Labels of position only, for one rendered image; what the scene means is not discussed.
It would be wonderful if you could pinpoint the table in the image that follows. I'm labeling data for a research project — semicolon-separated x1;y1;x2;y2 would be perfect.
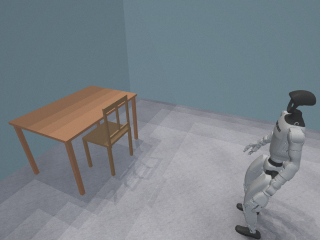
8;85;138;196

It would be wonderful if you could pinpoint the right robot hand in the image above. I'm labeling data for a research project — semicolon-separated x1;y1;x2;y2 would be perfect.
243;141;261;155

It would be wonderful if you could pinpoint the right robot upper arm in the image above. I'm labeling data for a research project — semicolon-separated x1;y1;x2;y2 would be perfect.
280;110;288;116

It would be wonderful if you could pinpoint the right robot forearm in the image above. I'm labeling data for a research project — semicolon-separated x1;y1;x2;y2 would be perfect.
257;131;274;146

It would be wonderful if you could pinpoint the robot left shin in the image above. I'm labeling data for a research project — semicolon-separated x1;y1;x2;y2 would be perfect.
242;203;257;234

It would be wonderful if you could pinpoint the left robot upper arm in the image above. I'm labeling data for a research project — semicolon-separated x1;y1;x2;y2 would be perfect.
283;127;305;172

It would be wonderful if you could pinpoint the chair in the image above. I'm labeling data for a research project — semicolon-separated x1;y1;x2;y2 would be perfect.
82;94;133;176

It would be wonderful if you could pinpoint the robot torso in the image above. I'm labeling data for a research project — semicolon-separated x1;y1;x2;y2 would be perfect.
263;113;306;175

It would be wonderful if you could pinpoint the left robot forearm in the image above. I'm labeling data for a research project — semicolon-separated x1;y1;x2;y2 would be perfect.
262;164;297;197

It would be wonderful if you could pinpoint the left robot hand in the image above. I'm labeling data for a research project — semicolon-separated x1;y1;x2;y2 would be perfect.
244;191;270;213

